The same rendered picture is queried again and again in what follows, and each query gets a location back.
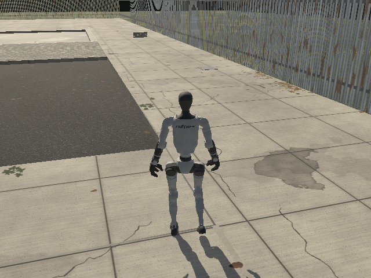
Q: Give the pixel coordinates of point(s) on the robot head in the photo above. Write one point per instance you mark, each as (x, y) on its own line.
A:
(185, 101)

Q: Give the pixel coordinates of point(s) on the right robot hand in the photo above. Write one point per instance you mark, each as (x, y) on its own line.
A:
(211, 162)

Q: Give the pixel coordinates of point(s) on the left robot thigh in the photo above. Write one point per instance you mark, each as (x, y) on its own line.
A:
(171, 175)

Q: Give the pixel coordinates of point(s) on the right robot forearm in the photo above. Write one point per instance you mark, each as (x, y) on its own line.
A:
(213, 153)

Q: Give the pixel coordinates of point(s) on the robot left upper arm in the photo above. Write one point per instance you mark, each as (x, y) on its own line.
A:
(164, 132)

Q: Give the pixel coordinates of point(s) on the robot right upper arm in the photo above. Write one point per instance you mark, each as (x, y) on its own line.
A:
(206, 131)

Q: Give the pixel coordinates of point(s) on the left robot hand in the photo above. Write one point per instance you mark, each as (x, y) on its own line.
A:
(153, 168)

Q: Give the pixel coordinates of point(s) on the left robot forearm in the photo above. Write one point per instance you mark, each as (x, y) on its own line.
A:
(156, 155)

